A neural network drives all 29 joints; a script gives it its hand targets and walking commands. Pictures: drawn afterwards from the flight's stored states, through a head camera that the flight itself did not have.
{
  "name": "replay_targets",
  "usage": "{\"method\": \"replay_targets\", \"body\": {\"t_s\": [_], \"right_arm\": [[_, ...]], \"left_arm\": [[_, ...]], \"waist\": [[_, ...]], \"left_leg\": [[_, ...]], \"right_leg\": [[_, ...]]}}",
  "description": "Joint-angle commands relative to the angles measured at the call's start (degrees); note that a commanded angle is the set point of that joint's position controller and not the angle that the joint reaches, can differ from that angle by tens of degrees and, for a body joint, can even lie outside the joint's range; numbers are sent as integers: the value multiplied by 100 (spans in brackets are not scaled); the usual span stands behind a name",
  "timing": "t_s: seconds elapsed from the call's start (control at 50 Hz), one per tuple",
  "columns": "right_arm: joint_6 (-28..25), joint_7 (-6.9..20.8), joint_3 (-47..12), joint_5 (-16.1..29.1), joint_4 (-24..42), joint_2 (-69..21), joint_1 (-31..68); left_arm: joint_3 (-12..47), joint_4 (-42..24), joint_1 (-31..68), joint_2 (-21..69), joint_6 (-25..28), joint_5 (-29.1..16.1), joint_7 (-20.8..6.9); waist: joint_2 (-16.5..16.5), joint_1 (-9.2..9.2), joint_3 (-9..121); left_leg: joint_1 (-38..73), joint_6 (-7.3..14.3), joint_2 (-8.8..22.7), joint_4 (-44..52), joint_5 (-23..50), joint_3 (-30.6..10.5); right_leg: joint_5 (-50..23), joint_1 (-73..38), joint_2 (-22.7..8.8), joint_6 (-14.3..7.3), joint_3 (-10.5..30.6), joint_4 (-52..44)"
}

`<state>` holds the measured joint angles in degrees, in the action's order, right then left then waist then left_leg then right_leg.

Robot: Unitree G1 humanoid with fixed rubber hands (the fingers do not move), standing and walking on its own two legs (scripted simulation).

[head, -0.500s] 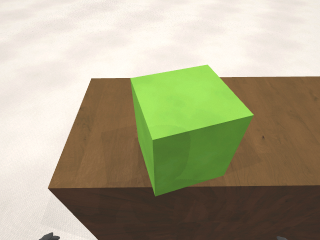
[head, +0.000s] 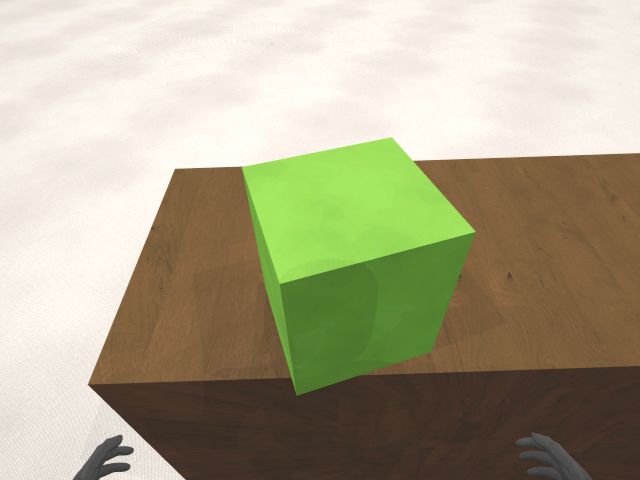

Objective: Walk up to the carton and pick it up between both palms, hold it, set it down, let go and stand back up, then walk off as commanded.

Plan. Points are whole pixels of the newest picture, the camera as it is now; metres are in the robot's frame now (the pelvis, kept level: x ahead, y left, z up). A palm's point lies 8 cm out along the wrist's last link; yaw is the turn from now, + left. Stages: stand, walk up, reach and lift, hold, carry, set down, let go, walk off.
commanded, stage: reach and lift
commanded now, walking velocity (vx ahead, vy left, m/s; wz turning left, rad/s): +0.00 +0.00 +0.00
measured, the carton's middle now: (344, 266) +0.40 -0.03 +0.07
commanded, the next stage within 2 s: none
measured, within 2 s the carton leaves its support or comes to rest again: neither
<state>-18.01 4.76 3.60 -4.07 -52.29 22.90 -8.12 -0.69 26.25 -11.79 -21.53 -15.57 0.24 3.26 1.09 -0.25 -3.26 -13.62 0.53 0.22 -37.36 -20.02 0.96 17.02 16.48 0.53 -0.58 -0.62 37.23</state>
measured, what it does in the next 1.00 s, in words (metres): stands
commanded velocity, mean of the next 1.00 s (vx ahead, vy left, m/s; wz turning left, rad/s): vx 0.00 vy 0.00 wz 0.00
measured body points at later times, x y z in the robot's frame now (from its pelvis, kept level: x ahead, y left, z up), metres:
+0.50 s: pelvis -0.01 -0.02 +0.02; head -0.01 -0.04 +0.47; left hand +0.18 +0.24 -0.01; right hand +0.18 -0.28 -0.03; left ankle +0.01 +0.12 -0.72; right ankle +0.04 -0.11 -0.72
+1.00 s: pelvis +0.00 -0.02 +0.02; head -0.01 -0.02 +0.47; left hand +0.23 +0.20 +0.04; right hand +0.21 -0.27 +0.03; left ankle +0.01 +0.12 -0.72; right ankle +0.04 -0.11 -0.72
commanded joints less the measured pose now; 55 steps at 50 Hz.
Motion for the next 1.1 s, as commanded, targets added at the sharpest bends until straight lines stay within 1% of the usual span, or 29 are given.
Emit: {"method": "replay_targets", "body": {"t_s": [0.0, 0.02, 0.06, 0.1, 0.14, 0.18, 0.2, 0.28, 0.3, 0.34, 0.38, 0.42, 0.44, 0.46, 0.48, 0.5, 0.52, 0.56, 0.64, 0.66, 0.7, 0.74, 0.78, 0.88, 0.92, 0.94, 0.96, 1.02, 1.08], "right_arm": [[-31, 174, 644, 381, 1220, 704, -110], [7, 184, 567, 467, 1308, 644, -71], [177, 147, 469, 443, 1259, 514, -251], [266, 148, 375, 569, 1594, 457, -173], [354, 115, 347, 601, 1875, 353, -226], [433, 105, 279, 581, 2209, 210, -247], [454, 125, 177, 619, 2319, 143, -210], [589, 113, 182, 679, 2751, 82, -355], [620, 109, 194, 693, 2724, 91, -320], [629, 132, 131, 818, 2993, -3, -386], [652, 183, 213, 875, 3091, 69, -453], [687, 206, 208, 980, 3238, 102, -482], [682, 216, 244, 951, 3303, 120, -533], [658, 212, 116, 1025, 3560, 5, -442], [626, 245, 243, 1051, 3765, 168, -414], [699, 273, 88, 1122, 3775, 86, -483], [727, 318, 171, 1195, 3785, 249, -570], [819, 383, 185, 1322, 3737, 285, -514], [807, 428, 124, 1492, 4196, 373, -547], [811, 451, 79, 1552, 4170, 477, -614], [928, 481, 154, 1587, 4073, 583, -602], [916, 516, 192, 1704, 4287, 699, -569], [947, 569, 176, 1797, 4511, 722, -426], [1031, 687, 199, 2014, 4607, 943, -474], [992, 688, 73, 2146, 4848, 918, -415], [1007, 707, 177, 2165, 4885, 986, -306], [1008, 711, 31, 2230, 4983, 893, -313], [1038, 692, 73, 2362, 4983, 1087, -225], [1021, 696, -116, 2481, 5037, 1044, -177]], "left_arm": [[-676, -1406, 416, -93, 347, 49, 166], [-703, -1461, 537, -90, 446, 9, 191], [-745, -1193, 578, -63, 440, -12, 149], [-749, -1308, 539, -4, 534, -88, 162], [-765, -1240, 504, -66, 662, -189, 142], [-765, -1275, 557, -8, 756, -239, 174], [-751, -1523, 585, -75, 824, -269, 216], [-741, -1481, 300, -22, 945, -419, 250], [-739, -1521, 346, -11, 944, -399, 269], [-682, -1683, 277, 113, 1057, -502, 330], [-471, -1764, 128, 212, 1124, -580, 343], [-440, -1991, 40, 311, 1100, -539, 390], [-398, -1973, -24, 320, 1146, -509, 384], [-467, -2093, 48, 333, 1212, -535, 405], [-379, -2236, -37, 335, 1294, -674, 426], [-402, -2138, -59, 491, 1260, -606, 445], [-244, -2444, -85, 555, 1265, -559, 491], [-215, -2309, -149, 730, 1156, -501, 553], [-25, -2884, -213, 912, 1205, -682, 590], [-20, -2944, -375, 960, 1190, -547, 638], [66, -2841, -351, 1181, 1065, -517, 655], [28, -3287, -442, 1231, 1055, -457, 703], [177, -3595, -292, 1357, 1036, -491, 772], [421, -3647, -464, 1699, 851, -402, 845], [326, -4076, -300, 1658, 919, -461, 927], [478, -4050, -216, 1689, 931, -529, 942], [424, -4092, -217, 1753, 916, -515, 939], [514, -4359, -195, 1801, 910, -538, 1020], [544, -4258, -261, 2025, 858, -519, 1015]], "waist": [[-435, 243, 557], [-364, 246, 363], [-705, 202, 217], [-640, 229, 349], [-973, 180, 276], [-1024, 277, 430], [-754, 332, 412], [-1077, 374, 335], [-915, 401, 344], [-1014, 408, 428], [-997, 254, 431], [-703, 278, 604], [-725, 222, 465], [-944, 337, 655], [-1019, 266, 745], [-958, 383, 688], [-767, 310, 664], [-542, 373, 694], [-836, 273, 937], [-602, 286, 853], [-703, 271, 655], [-656, 277, 732], [-546, 336, 814], [-721, 234, 712], [-692, 337, 875], [-692, 255, 943], [-698, 336, 887], [-631, 288, 826], [-822, 320, 763]], "left_leg": [[-599, 22, 192, 1773, 712, 55], [-611, 55, 202, 1941, 639, 86], [-666, 139, 91, 1922, 511, 154], [-589, 171, 106, 2066, 808, 181], [-356, 158, -6, 2035, 839, 223], [-288, 199, -83, 2013, 861, 249], [-414, 177, -48, 2029, 838, 218], [-170, 175, -15, 2069, 693, 229], [-157, 142, -52, 2120, 699, 247], [69, 126, -66, 2120, 754, 202], [215, 84, -36, 2216, 788, 138], [348, 49, -31, 2266, 951, 109], [287, 42, -22, 2274, 824, 102], [379, 134, -72, 2234, 938, 142], [394, 96, -69, 2218, 1004, 75], [419, 111, -53, 2296, 1075, 104], [504, 40, 12, 2347, 873, 31], [362, 15, 4, 2468, 684, 9], [578, -1, -18, 2280, 1059, 28], [597, -43, 12, 2279, 1198, 18], [619, -44, -7, 2416, 845, 36], [681, -92, 34, 2362, 1265, 35], [601, -117, 22, 2387, 1136, 17], [948, -133, 91, 2406, 1131, -41], [842, -82, 20, 2333, 1256, 13], [872, -131, 57, 2341, 1180, -37], [858, -100, 26, 2333, 1233, 51], [998, -122, 64, 2323, 1364, 24], [1029, -61, 74, 2295, 1455, 32]], "right_leg": [[-1196, -1813, 102, -99, -158, -1070], [-1082, -1869, 94, -47, -131, -1172], [-873, -1855, 53, -51, 39, -1333], [-1106, -2065, 55, -8, 44, -1434], [-702, -1920, -25, 18, 231, -1725], [-473, -1695, -77, -15, 332, -1823], [-480, -1826, -177, -27, 399, -1793], [134, -1619, -240, 47, 484, -2067], [115, -1599, -243, -9, 503, -2112], [159, -1400, -295, 25, 507, -2175], [8, -1306, -229, -7, 368, -2176], [-268, -1312, -190, -51, 282, -2189], [-180, -1375, -233, -53, 320, -2216], [-116, -1375, -221, -2, 386, -2264], [-208, -1293, -237, -11, 351, -2242], [-398, -1337, -146, -54, 214, -2187], [-307, -1275, -110, -90, 181, -2184], [-228, -1263, -79, -106, 178, -2181], [-497, -1136, -57, -117, 171, -2195], [-677, -1206, -25, -182, 153, -2164], [-315, -1178, 3, -185, 145, -2256], [-666, -1180, 51, -232, 106, -2251], [-557, -1162, 99, -270, 105, -2216], [-569, -872, 204, -286, -63, -2242], [-583, -896, 164, -292, 67, -2244], [-566, -844, 211, -303, 20, -2211], [-597, -856, 187, -294, 67, -2231], [-671, -712, 220, -318, 30, -2245], [-737, -777, 210, -293, 62, -2261]]}}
